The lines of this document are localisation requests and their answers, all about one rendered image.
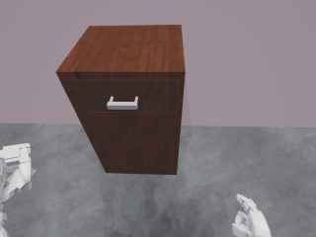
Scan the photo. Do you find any drawer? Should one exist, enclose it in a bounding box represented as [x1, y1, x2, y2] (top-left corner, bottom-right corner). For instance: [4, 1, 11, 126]
[65, 79, 179, 113]

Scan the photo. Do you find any right robot hand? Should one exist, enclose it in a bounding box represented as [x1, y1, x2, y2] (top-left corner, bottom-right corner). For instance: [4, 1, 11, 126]
[232, 194, 272, 237]

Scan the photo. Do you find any left robot hand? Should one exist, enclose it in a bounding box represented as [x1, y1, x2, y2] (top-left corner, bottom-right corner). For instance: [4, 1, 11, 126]
[0, 143, 37, 212]

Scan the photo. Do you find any handle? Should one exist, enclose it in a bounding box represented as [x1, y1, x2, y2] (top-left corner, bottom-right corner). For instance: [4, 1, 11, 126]
[107, 96, 138, 110]

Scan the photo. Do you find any cabinet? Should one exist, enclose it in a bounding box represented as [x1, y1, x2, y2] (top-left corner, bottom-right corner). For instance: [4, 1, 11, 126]
[55, 25, 186, 175]

